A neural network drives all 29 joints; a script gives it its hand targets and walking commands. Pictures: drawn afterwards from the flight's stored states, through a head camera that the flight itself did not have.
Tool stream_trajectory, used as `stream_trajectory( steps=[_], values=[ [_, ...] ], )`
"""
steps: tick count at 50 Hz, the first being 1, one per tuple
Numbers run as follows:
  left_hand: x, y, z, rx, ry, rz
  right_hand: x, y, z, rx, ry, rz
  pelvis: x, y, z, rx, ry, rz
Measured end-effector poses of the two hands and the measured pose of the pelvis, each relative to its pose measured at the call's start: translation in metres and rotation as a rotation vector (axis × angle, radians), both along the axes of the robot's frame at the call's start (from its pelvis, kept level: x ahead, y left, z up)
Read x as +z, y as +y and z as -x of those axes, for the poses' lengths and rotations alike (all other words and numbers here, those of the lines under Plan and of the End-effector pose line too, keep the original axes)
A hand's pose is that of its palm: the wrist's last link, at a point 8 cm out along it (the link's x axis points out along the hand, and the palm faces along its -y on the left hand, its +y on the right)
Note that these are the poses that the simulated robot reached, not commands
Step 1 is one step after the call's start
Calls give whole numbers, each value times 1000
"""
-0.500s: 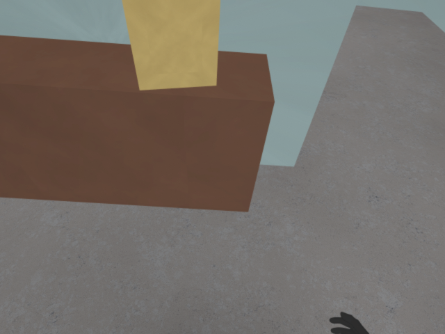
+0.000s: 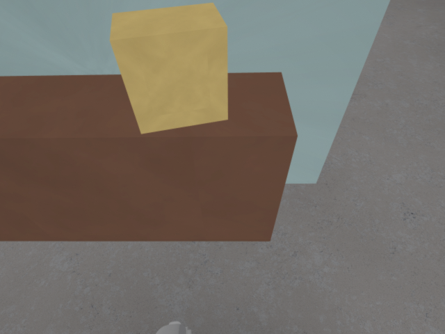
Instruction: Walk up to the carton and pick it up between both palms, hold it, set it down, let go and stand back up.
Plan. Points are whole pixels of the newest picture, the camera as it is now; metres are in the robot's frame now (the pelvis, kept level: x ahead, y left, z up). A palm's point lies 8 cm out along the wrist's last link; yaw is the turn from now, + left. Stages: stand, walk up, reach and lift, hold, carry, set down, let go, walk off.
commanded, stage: walk up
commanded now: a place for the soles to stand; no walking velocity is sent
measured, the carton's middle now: (175, 71) +0.79 +0.12 +0.07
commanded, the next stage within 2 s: none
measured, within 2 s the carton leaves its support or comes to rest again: neither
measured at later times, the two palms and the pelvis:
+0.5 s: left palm (68, 267) +0.30 +0.34 -0.10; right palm (313, 321) +0.19 -0.17 -0.12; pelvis +0.18 +0.09 -0.01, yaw -2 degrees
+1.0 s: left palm (67, 243) +0.36 +0.36 -0.10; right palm (298, 266) +0.28 -0.16 -0.10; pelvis +0.21 +0.11 +0.00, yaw -5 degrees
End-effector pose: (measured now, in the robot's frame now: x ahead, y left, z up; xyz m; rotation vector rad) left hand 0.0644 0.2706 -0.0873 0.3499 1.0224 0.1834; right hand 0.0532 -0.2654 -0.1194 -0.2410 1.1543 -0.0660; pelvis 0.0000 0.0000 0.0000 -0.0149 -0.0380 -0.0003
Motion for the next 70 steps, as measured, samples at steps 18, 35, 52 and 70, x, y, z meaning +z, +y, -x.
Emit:
stream_trajectory(
  steps=[18,35,52,70],
  values=[
    [-19,83,-139,-25,62,90,21,90,-133,-64,-82,72,2,89,-138,-27,6,-6],
    [-3,68,-296,-138,-112,115,4,115,-196,-105,-57,12,-2,105,-206,-61,30,-21],
    [-12,86,-288,-128,-26,105,23,107,-227,-104,-133,58,2,113,-214,-98,22,-21],
    [-10,80,-269,-130,7,77,7,100,-182,-160,-64,34,0,104,-218,-132,8,-23]
  ],
)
